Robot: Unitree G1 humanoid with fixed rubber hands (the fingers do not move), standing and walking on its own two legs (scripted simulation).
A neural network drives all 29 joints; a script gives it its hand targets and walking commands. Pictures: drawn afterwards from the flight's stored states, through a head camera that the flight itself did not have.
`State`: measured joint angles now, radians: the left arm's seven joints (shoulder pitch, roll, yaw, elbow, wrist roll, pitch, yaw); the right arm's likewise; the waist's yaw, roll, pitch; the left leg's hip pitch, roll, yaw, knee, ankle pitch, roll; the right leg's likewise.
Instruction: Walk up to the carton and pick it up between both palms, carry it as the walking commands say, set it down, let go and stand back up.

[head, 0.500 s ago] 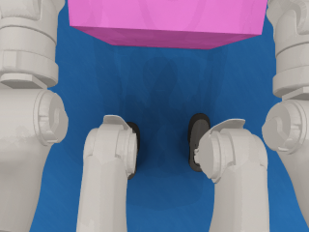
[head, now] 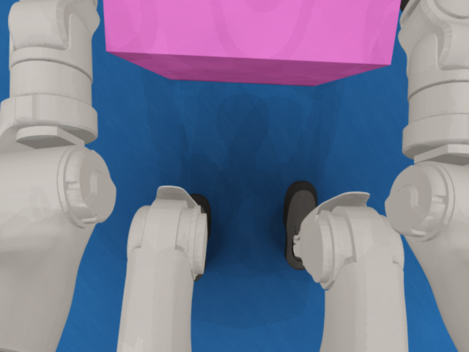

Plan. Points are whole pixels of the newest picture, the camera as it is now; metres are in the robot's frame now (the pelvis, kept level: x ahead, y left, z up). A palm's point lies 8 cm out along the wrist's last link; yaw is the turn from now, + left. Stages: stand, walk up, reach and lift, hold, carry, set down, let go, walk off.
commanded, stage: set down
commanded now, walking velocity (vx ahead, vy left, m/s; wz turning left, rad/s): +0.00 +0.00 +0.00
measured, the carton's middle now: out of the picture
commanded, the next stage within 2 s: none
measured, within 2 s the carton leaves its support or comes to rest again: neither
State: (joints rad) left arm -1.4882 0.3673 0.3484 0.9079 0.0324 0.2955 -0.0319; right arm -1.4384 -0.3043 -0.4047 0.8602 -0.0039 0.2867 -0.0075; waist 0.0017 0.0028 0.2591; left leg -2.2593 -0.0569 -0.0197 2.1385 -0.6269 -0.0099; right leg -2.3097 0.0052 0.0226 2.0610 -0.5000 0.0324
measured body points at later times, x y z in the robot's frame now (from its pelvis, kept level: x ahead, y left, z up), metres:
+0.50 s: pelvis +0.00 +0.00 +0.00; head +0.38 +0.01 +0.23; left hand +0.59 +0.21 -0.15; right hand +0.58 -0.19 -0.16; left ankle +0.09 +0.12 -0.36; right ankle +0.12 -0.13 -0.36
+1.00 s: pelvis +0.01 +0.00 +0.00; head +0.39 +0.00 +0.23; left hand +0.59 +0.21 -0.16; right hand +0.59 -0.19 -0.17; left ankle +0.09 +0.12 -0.36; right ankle +0.12 -0.13 -0.36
